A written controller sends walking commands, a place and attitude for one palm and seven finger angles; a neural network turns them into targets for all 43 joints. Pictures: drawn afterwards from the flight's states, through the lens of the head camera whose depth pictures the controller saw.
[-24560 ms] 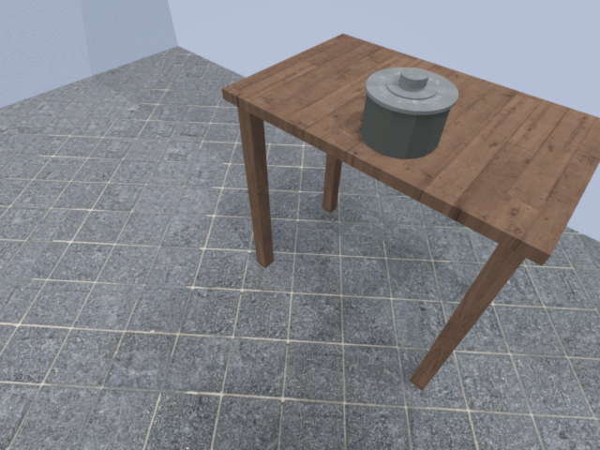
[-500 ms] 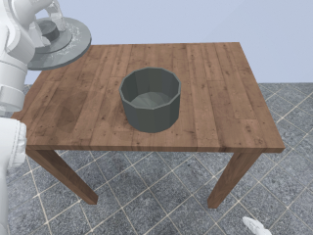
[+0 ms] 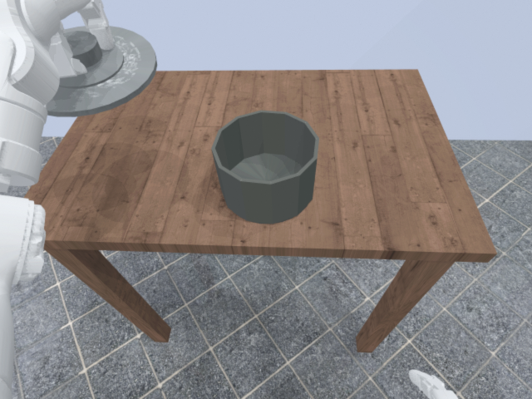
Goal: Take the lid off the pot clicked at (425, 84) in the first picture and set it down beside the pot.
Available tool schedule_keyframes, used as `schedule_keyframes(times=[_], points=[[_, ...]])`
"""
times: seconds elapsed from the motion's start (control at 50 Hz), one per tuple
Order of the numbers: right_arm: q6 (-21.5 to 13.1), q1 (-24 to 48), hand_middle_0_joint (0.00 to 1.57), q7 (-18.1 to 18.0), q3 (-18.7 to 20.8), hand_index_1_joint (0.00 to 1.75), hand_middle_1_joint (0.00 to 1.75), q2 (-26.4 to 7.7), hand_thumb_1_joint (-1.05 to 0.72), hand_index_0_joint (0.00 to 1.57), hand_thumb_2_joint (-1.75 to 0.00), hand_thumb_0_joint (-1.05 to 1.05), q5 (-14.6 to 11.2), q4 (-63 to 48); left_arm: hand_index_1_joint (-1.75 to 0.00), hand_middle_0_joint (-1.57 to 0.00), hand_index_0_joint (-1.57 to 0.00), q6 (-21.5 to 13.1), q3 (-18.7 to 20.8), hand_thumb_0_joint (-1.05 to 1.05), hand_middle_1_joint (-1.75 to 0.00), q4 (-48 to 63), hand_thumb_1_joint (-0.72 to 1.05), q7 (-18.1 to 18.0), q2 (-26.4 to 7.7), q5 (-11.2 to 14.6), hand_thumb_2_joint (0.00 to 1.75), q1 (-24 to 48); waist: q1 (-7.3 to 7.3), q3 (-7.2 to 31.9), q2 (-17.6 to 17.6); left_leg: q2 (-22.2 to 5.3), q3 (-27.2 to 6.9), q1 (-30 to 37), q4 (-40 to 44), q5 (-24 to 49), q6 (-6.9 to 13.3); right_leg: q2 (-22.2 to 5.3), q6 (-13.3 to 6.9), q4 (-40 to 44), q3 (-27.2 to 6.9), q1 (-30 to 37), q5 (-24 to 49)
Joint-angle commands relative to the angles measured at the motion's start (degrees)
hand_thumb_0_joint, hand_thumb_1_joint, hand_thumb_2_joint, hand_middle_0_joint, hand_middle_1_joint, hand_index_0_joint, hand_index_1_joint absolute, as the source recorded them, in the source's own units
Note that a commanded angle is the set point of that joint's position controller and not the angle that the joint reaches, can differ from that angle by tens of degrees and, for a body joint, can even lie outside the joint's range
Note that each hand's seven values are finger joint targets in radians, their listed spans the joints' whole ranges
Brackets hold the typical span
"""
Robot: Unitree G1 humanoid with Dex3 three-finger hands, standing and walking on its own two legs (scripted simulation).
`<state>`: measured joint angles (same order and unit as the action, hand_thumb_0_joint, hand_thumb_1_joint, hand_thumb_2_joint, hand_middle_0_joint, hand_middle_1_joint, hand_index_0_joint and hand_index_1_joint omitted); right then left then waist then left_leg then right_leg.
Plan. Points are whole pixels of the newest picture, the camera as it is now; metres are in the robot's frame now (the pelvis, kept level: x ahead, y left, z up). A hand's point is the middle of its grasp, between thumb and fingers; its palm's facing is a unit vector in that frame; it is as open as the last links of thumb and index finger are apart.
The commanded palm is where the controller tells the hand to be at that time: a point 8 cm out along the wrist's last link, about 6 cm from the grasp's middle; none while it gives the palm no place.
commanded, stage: lower the lid onto the table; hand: left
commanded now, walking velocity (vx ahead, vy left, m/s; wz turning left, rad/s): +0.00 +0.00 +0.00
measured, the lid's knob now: (77, 49) +0.49 +0.24 +0.27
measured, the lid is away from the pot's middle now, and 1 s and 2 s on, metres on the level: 0.24 0.23 0.24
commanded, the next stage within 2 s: none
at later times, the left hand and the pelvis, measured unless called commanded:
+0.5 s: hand (85, 81) +0.46 +0.23 +0.25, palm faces -0.20 -0.02 -0.98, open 8.3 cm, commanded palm +0.44 +0.23 +0.32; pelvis +0.00 +0.00 +0.00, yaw +0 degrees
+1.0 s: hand (97, 101) +0.46 +0.23 +0.22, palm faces -0.26 -0.03 -0.97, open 8.2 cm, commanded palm +0.44 +0.23 +0.29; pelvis +0.00 +0.00 +0.00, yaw -1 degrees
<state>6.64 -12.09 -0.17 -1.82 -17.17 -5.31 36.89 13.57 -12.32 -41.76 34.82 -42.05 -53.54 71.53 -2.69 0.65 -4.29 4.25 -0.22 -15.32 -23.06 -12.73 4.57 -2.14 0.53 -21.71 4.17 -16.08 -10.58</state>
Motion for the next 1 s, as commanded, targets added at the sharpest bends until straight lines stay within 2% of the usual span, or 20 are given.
schedule_keyframes(times=[0.0, 0.02, 0.06, 0.14, 0.22, 0.24, 0.3, 0.34, 0.36, 0.44, 0.48, 0.54, 0.58, 0.62, 0.64, 0.72, 0.78, 0.92, 0.94, 0.98], points=[[-1.97, 1.78, 0.2, -0.46, 2.35, 0.3, 0.3, -7.74, -0.9, 0.2, -0.9, 0.0, -0.36, -6.53, -0.77, -0.93, -0.94, 1.63, 6.49, 0.0, -0.73, 7.12, 0.37, -3.61, -14.38, -2.0, 1.32, 32.04, -0.85, 22.89, 2.77, -2.31, -3.71, 11.53, 0.68, 23.91, -1.04, 2.51, -3.75, -0.62, -0.58, 6.53, 14.44], [-2.13, 1.27, 0.2, -0.16, 2.77, 0.3, 0.3, -8.72, -0.9, 0.2, -0.9, 0.0, -0.03, -6.77, -0.77, -0.93, -0.94, 0.96, 5.65, 0.0, -0.73, 10.26, 0.37, -3.98, -13.55, -0.41, 1.32, 30.85, -0.94, 24.93, 0.54, -2.49, -4.28, 13.19, -0.21, 27.22, -1.66, 1.9, -3.91, -0.7, -0.87, 6.23, 14.92], [-2.64, 2.46, 0.2, -0.39, 2.74, 0.3, 0.3, -7.43, -0.9, 0.2, -0.9, 0.0, 0.25, -7.5, -0.77, -0.93, -0.94, 1.32, 6.7, 0.0, -0.73, 11.55, 0.37, -4.02, -13.88, -2.21, 1.32, 33.41, -0.74, 27.14, 0.44, -2.28, -4.11, 14.36, -0.62, 27.44, -0.99, 2.45, -3.8, -1.07, -1.27, 7.17, 15.17], [-2.8, 1.13, 0.2, -0.53, 2.63, 0.3, 0.3, -7.92, -0.9, 0.2, -0.9, 0.0, 0.42, -7.5, -0.77, -0.93, -0.94, 0.43, 11.69, 0.0, -0.73, 13.11, 0.37, -4.73, -20.94, -2.71, 1.32, 33.87, 0.15, 28.8, 1.18, -2.34, -3.82, 12.99, 0.15, 27.24, -1.11, 2.36, -3.63, -1.18, -1.87, 10.31, 16.66], [-2.97, 0.57, 0.2, -0.38, 3.08, 0.3, 0.3, -8.45, -0.9, 0.2, -0.9, 0.0, 0.36, -7.53, -0.77, -0.93, -0.94, 0.24, 7.84, 0.0, -0.73, 10.78, 0.37, -4.4, -15.06, -0.4, 1.32, 28.18, -0.84, 25.28, -0.27, -2.52, -4.33, 14.27, -0.98, 30.43, -1.3, 2.02, -3.73, -0.47, -1.45, 6.97, 16.77], [-2.98, 0.79, 0.2, -0.21, 2.92, 0.3, 0.3, -7.79, -0.9, 0.2, -0.9, 0.0, 0.36, -7.67, -0.77, -0.93, -0.94, 0.17, 10.78, 0.0, -0.73, 13.67, 0.37, -4.5, -18.69, -1.74, 1.32, 30.85, 0.01, 27.08, 0.12, -2.67, -4.34, 14.14, -0.32, 29.99, -1.31, 2.56, -3.55, -0.89, -1.68, 8.82, 16.96], [-2.96, 1.44, 0.2, -0.36, 2.64, 0.3, 0.3, -7.65, -0.9, 0.2, -0.9, 0.0, 0.04, -8.15, -0.77, -0.93, -0.94, 0.17, 9.96, 0.0, -0.73, 10.17, 0.37, -4.13, -16.9, -1.58, 1.32, 26.28, -0.22, 24.58, 1.39, -2.53, -3.67, 12.94, -0.64, 29.35, -0.75, 2.54, -3.54, -1.21, -1.42, 8.24, 17.55], [-2.86, 1.7, 0.2, -0.02, 3.07, 0.3, 0.3, -7.61, -0.9, 0.2, -0.9, 0.0, 0.24, -8.59, -0.77, -0.93, -0.94, -0.37, 9.88, 0.0, -0.73, 17.71, 0.37, -4.37, -17.12, -1.09, 1.32, 29.46, -0.06, 27.63, -1.43, -2.66, -4.27, 15.16, -0.51, 30.63, -1.35, 2.43, -3.5, -1.0, -1.83, 8.61, 16.99], [-2.94, 2.34, 0.2, -0.18, 3.08, 0.3, 0.3, -7.27, -0.9, 0.2, -0.9, 0.0, 0.28, -8.61, -0.77, -0.93, -0.94, 0.06, 7.36, 0.0, -0.73, 13.96, 0.37, -4.06, -13.15, -1.02, 1.32, 27.77, -0.86, 24.89, -1.42, -2.32, -4.11, 14.71, -1.42, 29.29, -0.69, 2.57, -3.68, -0.91, -1.43, 6.57, 16.31], [-2.95, 1.43, 0.2, -0.16, 3.1, 0.3, 0.3, -7.64, -0.9, 0.2, -0.9, 0.0, 0.46, -8.43, -0.77, -0.93, -0.94, -0.38, 11.25, 0.0, -0.73, 18.6, 0.37, -4.75, -18.24, -0.68, 1.32, 28.56, -0.28, 27.94, -1.52, -2.38, -4.58, 15.63, -1.15, 30.24, -1.01, 2.81, -3.57, -0.83, -1.82, 8.44, 16.91], [-2.63, 1.31, 0.2, -0.56, 2.91, 0.3, 0.3, -7.55, -0.9, 0.2, -0.9, 0.0, -0.06, -7.46, -0.77, -0.93, -0.94, 0.0, 9.7, 0.0, -0.73, 13.55, 0.37, -4.53, -16.08, -0.69, 1.32, 27.79, -1.07, 24.25, 1.25, -2.33, -4.32, 13.86, -0.53, 26.05, -0.81, 2.9, -3.53, -0.81, -1.15, 7.28, 15.66], [-2.78, 1.1, 0.2, -0.53, 3.03, 0.3, 0.3, -7.77, -0.9, 0.2, -0.9, 0.0, 0.32, -7.47, -0.77, -0.93, -0.94, -0.8, 9.47, 0.0, -0.73, 15.24, 0.37, -5.14, -16.67, -0.54, 1.32, 29.07, -0.95, 25.68, -0.75, -2.03, -4.52, 13.72, -0.26, 24.17, -1.0, 2.93, -3.65, -0.66, -1.38, 7.61, 14.69], [-2.68, 1.33, 0.2, -0.74, 2.93, 0.3, 0.3, -7.48, -0.9, 0.2, -0.9, 0.0, -0.07, -6.87, -0.77, -0.93, -0.94, -0.39, 6.33, 0.0, -0.73, 11.29, 0.37, -4.87, -12.28, -0.24, 1.32, 27.64, -1.66, 22.66, 0.65, -2.07, -4.33, 13.16, -0.12, 22.1, -0.79, 2.92, -3.56, -0.53, -0.9, 5.83, 13.65], [-2.62, 0.59, 0.2, -0.72, 3.21, 0.3, 0.3, -8.87, -0.9, 0.2, -0.9, 0.0, 0.37, -6.69, -0.77, -0.93, -0.94, -0.92, 7.15, 0.0, -0.73, 10.06, 0.37, -5.39, -13.96, 0.69, 1.32, 25.51, -1.79, 22.91, 0.58, -1.94, -4.23, 12.33, -0.77, 21.68, -0.89, 2.4, -3.81, -0.44, -1.12, 6.11, 14.07], [-2.68, 0.71, 0.2, -0.73, 3.03, 0.3, 0.3, -8.04, -0.9, 0.2, -0.9, 0.0, 0.4, -6.99, -0.77, -0.93, -0.94, -1.32, 9.8, 0.0, -0.73, 14.46, 0.37, -5.79, -17.72, -0.92, 1.32, 30.32, -1.1, 26.95, -0.02, -1.88, -4.17, 12.94, 0.1, 21.03, -0.87, 2.85, -3.61, -0.79, -1.61, 8.75, 14.43], [-2.76, 0.03, 0.2, -0.94, 3.18, 0.3, 0.3, -8.64, -0.9, 0.2, -0.9, 0.0, 0.53, -6.37, -0.77, -0.93, -0.94, -1.8, 6.82, 0.0, -0.73, 9.58, 0.37, -5.82, -13.79, 0.6, 1.32, 26.68, -2.17, 23.65, -0.69, -1.84, -4.31, 12.39, -0.78, 22.44, -0.91, 2.31, -3.86, -0.43, -1.32, 7.01, 15.52], [-2.88, 0.21, 0.2, -1.16, 2.9, 0.3, 0.3, -8.02, -0.9, 0.2, -0.9, 0.0, 0.27, -6.79, -0.77, -0.93, -0.94, -2.26, 11.26, 0.0, -0.73, 7.59, 0.37, -6.0, -18.11, -0.84, 1.32, 24.5, -0.91, 24.72, 2.18, -1.72, -3.47, 10.49, -0.45, 21.64, -0.19, 2.64, -3.59, -1.16, -1.72, 10.23, 17.21], [-3.05, 0.21, 0.2, -0.39, 3.8, 0.3, 0.3, -8.62, -0.9, 0.2, -0.9, 0.0, 0.88, -7.77, -0.77, -0.93, -0.94, -3.56, 10.08, 0.0, -0.73, 14.18, 0.37, -5.92, -15.23, 1.54, 1.32, 19.88, -1.27, 26.03, -3.04, -2.19, -4.69, 15.28, -2.5, 31.31, -0.59, 2.41, -3.77, -0.88, -1.8, 8.23, 19.53], [-2.85, 0.17, 0.2, -0.32, 3.44, 0.3, 0.3, -8.02, -0.9, 0.2, -0.9, 0.0, 0.76, -7.5, -0.77, -0.93, -0.94, -3.74, 12.12, 0.0, -0.73, 15.08, 0.37, -5.93, -17.73, 0.53, 1.32, 21.91, -0.82, 25.98, -2.03, -2.18, -4.62, 14.08, -1.44, 29.37, -0.68, 2.93, -3.56, -0.8, -1.86, 9.47, 18.91], [-2.49, 0.27, 0.2, -0.43, 3.29, 0.3, 0.3, -8.07, -0.9, 0.2, -0.9, 0.0, 0.05, -7.41, -0.77, -0.93, -0.94, -3.55, 11.31, 0.0, -0.73, 9.42, 0.37, -5.51, -15.76, 1.0, 1.32, 17.28, -0.98, 22.09, 2.43, -2.23, -4.0, 11.58, -0.9, 25.42, -0.29, 2.92, -3.39, -0.83, -1.36, 8.66, 17.71]])
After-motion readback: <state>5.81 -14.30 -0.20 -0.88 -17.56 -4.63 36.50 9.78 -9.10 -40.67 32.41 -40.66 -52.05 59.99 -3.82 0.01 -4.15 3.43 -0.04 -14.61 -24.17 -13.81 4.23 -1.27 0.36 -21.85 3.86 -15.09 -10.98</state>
